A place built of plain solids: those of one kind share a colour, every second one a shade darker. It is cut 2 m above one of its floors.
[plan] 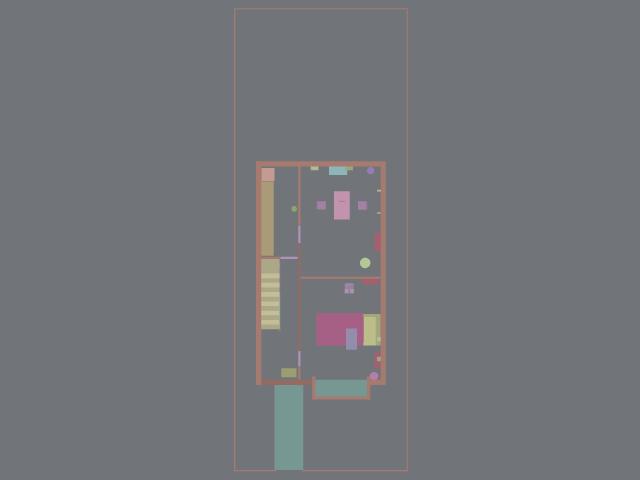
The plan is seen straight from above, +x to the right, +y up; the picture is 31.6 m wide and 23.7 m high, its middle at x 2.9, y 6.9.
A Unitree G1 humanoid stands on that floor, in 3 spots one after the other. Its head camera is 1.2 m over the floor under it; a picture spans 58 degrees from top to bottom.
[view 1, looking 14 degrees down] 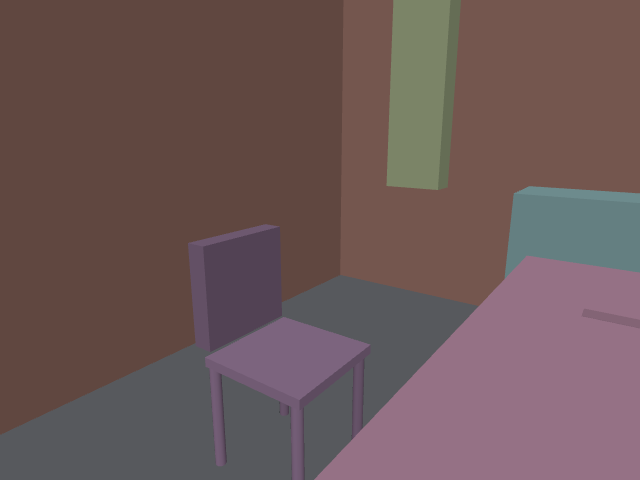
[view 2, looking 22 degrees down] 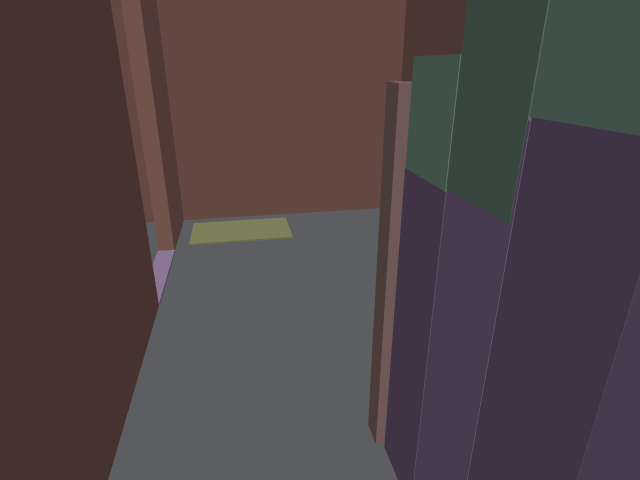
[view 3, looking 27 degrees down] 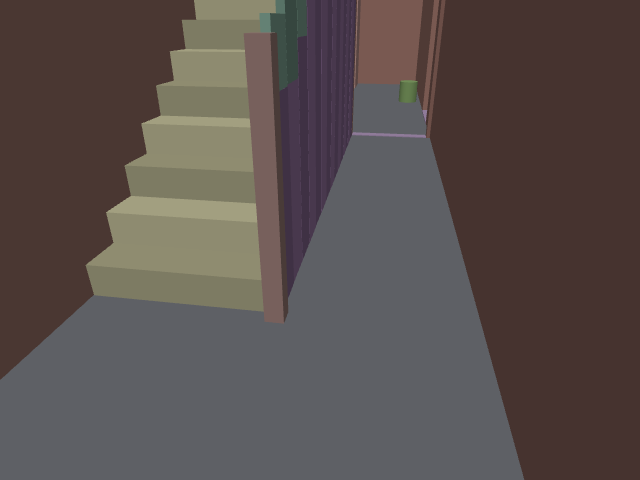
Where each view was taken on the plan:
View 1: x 3.88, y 7.54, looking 126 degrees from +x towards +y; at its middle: wall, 3.42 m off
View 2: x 1.37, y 3.56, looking -101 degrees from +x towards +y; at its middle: ground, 3.20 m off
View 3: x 1.37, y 0.93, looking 99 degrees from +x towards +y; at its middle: ground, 2.64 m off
